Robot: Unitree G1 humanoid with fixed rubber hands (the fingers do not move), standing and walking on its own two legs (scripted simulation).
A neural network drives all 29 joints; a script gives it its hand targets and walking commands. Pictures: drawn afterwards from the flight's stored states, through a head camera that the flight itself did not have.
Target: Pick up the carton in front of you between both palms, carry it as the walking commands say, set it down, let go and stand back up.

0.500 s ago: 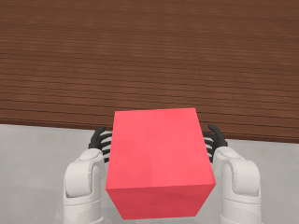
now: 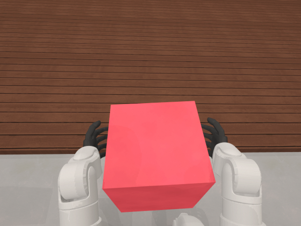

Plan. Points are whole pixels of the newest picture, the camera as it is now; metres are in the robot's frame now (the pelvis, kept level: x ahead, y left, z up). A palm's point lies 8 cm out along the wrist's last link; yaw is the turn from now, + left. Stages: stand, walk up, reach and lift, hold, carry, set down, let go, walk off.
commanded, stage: carry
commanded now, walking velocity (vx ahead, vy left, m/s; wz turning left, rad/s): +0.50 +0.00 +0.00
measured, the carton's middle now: (155, 160) +0.29 -0.01 +0.01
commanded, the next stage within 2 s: none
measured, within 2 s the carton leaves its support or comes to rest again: neither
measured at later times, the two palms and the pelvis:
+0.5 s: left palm (102, 40) +0.67 +0.15 +0.15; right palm (186, 35) +0.70 -0.15 +0.15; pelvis +0.33 -0.04 -0.01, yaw +2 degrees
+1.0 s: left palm (108, 16) +0.95 +0.15 +0.11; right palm (173, 17) +0.95 -0.15 +0.12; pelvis +0.55 +0.00 -0.02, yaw +2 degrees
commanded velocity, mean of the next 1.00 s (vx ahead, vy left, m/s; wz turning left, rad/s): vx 0.21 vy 0.00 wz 0.00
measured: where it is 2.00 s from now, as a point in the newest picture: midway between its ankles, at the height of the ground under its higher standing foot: (140, 155)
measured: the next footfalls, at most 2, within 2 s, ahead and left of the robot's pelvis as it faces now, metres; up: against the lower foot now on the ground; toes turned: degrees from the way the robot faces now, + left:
right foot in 0.18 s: +0.34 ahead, -0.11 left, +0.00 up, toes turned -9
left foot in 0.64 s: +0.61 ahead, +0.07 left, +0.00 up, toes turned +7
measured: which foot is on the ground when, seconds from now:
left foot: down 0.00-0.22, up 0.24-0.62, down 0.64-1.00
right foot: up 0.00-0.16, down 0.18-0.66, up 0.68-0.98, down 1.00-1.00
